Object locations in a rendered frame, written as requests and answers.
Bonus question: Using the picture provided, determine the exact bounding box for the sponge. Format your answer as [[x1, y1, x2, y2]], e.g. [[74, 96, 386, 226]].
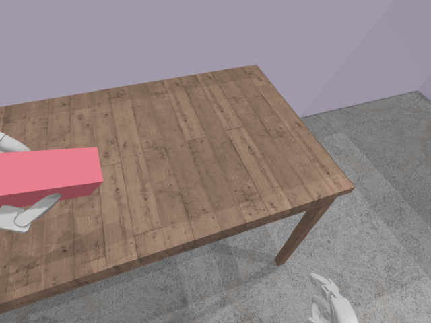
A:
[[0, 147, 103, 208]]

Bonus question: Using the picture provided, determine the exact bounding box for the table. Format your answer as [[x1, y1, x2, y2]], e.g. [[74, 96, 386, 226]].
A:
[[0, 64, 355, 314]]

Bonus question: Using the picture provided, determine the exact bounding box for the robot left hand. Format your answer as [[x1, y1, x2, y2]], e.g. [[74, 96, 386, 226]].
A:
[[0, 132, 63, 234]]

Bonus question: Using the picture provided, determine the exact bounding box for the robot right hand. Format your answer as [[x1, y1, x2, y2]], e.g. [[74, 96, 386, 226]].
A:
[[308, 273, 360, 323]]

